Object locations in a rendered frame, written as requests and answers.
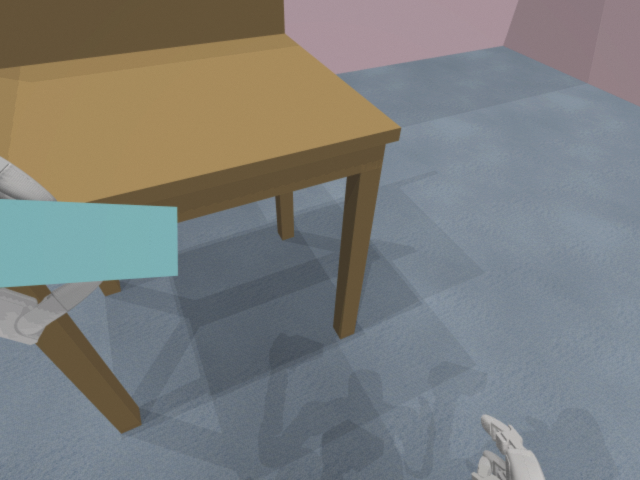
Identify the robot left hand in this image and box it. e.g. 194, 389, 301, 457
0, 156, 103, 345

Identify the table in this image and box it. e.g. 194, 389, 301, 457
0, 0, 401, 434

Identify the sponge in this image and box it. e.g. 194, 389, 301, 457
0, 199, 178, 288

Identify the robot right hand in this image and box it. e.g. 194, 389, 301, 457
472, 414, 546, 480

